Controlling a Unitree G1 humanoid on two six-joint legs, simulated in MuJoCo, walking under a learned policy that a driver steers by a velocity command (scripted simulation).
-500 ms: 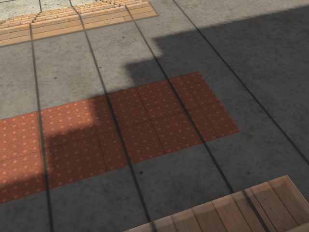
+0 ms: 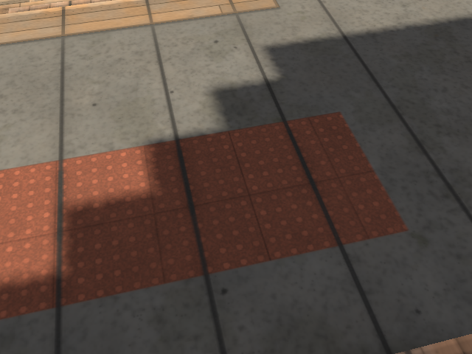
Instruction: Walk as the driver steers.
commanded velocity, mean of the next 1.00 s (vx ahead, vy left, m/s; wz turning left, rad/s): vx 0.02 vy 0.00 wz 0.38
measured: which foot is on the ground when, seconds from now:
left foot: up 0.00-0.20, down 0.22-0.78, up 0.80-1.00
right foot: down 0.00-0.24, up 0.26-0.74, down 0.76-1.00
